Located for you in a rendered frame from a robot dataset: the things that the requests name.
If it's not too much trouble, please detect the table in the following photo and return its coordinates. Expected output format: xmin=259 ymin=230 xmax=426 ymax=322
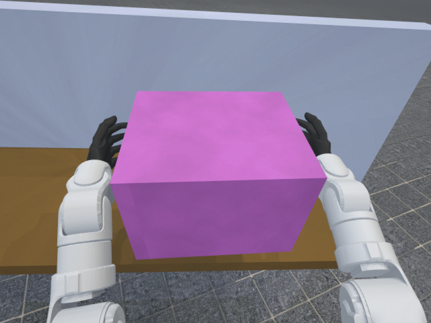
xmin=0 ymin=147 xmax=338 ymax=275

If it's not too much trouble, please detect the robot right forearm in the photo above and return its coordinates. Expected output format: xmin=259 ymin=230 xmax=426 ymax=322
xmin=317 ymin=153 xmax=427 ymax=323

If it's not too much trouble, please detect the right robot hand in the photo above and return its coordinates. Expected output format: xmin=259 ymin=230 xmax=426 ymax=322
xmin=296 ymin=112 xmax=331 ymax=156

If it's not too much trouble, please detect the robot left upper arm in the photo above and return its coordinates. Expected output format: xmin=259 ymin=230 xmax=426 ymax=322
xmin=52 ymin=301 xmax=125 ymax=323

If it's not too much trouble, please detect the robot left forearm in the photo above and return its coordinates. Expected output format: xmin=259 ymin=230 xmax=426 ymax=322
xmin=46 ymin=159 xmax=116 ymax=323

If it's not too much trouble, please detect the carton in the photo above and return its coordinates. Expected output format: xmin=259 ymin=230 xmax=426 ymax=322
xmin=110 ymin=91 xmax=327 ymax=260

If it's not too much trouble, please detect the robot right upper arm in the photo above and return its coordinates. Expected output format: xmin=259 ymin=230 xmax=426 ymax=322
xmin=339 ymin=278 xmax=425 ymax=323

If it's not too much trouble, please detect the left robot hand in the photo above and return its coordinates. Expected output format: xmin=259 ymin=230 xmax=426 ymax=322
xmin=86 ymin=116 xmax=128 ymax=169

